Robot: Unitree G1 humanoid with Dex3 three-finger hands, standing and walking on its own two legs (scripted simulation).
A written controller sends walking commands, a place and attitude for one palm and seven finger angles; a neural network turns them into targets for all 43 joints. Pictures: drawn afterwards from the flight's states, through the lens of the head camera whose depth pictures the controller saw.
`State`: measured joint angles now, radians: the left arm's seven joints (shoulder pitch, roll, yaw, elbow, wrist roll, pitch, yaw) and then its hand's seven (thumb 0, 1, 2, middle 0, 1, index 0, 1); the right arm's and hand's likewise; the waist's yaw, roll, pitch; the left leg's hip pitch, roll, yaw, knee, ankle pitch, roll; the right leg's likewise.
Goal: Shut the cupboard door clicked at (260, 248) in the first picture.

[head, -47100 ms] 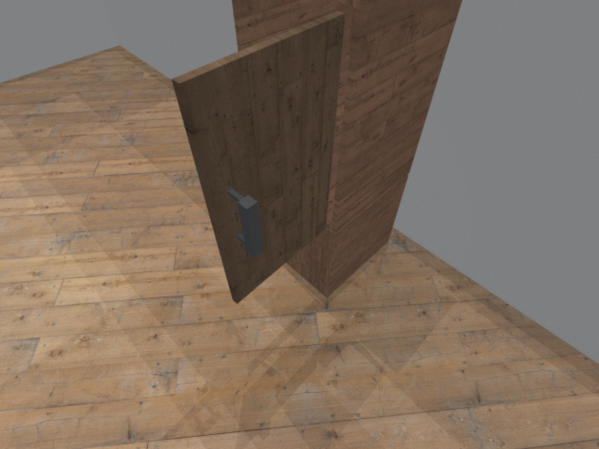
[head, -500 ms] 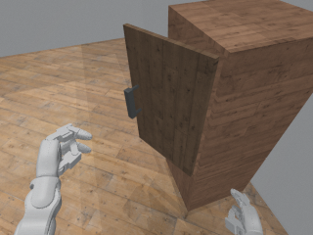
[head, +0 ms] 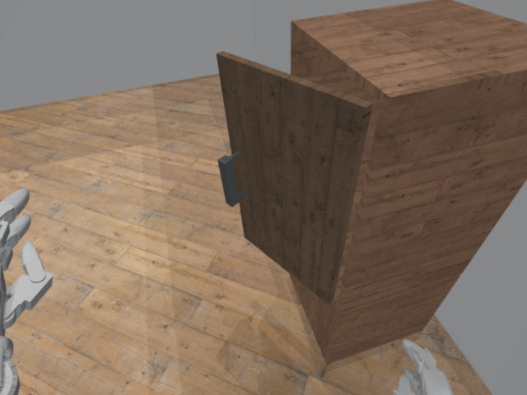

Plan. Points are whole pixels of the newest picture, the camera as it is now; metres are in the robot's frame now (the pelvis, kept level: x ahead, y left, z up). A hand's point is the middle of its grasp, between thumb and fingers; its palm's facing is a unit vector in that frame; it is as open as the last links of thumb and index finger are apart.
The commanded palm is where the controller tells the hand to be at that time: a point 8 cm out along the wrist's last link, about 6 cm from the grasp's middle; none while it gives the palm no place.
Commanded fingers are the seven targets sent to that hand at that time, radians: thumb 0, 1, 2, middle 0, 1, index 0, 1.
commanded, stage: draw the hand back to the body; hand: left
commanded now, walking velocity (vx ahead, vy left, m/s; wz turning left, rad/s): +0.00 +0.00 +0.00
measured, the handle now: (235, 178) +0.62 +0.17 -0.05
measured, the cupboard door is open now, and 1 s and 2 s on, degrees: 28 28 28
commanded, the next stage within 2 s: step back with the hand held close in 0.22 s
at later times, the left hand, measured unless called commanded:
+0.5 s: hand (51, 282) +0.19 +0.28 +0.16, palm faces +0.45 -0.76 -0.47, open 7.4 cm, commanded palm +0.12 +0.31 +0.18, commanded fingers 0.00 0.90 0.90 -0.20 -0.30 -0.20 -0.30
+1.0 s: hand out of the picture +0.10 +0.29 +0.16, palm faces +0.47 -0.75 -0.47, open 7.4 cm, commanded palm +0.04 +0.31 +0.18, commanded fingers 0.00 0.90 0.90 -0.20 -0.30 -0.20 -0.30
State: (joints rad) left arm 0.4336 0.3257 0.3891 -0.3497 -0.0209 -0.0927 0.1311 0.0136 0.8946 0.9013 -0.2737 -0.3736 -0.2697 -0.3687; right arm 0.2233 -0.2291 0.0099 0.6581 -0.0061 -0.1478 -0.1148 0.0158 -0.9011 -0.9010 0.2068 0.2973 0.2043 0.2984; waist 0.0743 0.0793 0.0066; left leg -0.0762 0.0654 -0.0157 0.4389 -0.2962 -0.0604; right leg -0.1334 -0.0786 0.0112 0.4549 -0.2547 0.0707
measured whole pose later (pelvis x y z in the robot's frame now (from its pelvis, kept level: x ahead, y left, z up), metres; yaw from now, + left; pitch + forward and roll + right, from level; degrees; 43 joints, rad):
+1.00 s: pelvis -0.10 +0.01 -0.01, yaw +1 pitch -1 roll -1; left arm 0.51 0.39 0.43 -0.43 -0.01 -0.22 0.16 0.01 0.89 0.90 -0.21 -0.30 -0.21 -0.30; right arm 0.22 -0.23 0.00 0.58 0.02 -0.06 -0.11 0.01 -0.90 -0.90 0.21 0.30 0.21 0.30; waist 0.01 0.01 0.02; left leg -0.38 0.06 -0.03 0.61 -0.24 -0.03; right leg -0.37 -0.07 0.03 0.50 -0.13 0.08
